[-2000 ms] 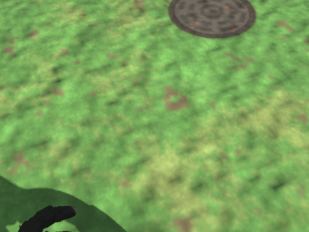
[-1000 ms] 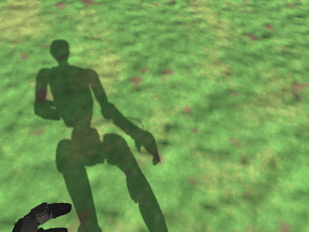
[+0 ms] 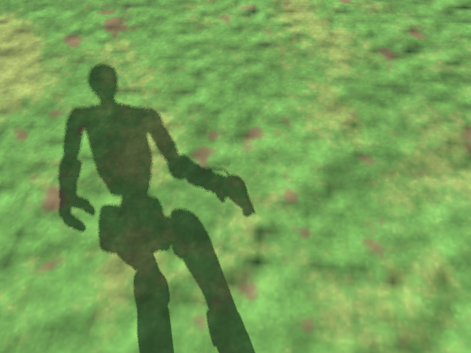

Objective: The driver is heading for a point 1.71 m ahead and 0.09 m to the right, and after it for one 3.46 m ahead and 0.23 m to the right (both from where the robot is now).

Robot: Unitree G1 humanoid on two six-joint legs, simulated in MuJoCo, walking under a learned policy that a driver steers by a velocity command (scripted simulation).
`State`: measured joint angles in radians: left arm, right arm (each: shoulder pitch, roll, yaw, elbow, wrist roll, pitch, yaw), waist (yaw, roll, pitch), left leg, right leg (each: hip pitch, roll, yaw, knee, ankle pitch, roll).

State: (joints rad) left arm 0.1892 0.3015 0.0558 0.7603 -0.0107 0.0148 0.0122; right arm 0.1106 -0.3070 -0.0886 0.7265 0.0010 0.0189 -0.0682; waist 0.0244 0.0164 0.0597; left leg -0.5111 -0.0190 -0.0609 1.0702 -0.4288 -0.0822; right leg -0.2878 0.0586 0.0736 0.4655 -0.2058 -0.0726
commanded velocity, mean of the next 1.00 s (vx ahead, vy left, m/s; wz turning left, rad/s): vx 0.00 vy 0.00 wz -0.19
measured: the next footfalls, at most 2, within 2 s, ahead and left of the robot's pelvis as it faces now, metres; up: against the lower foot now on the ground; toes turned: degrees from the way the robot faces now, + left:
left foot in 0.28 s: +0.07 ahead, +0.15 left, +0.00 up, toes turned -17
right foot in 0.66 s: -0.02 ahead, -0.11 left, +0.00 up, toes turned -15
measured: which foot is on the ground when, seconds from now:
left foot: up 0.00-0.26, down 0.28-0.68, up 0.70-1.00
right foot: down 0.00-0.28, up 0.30-0.64, down 0.66-1.00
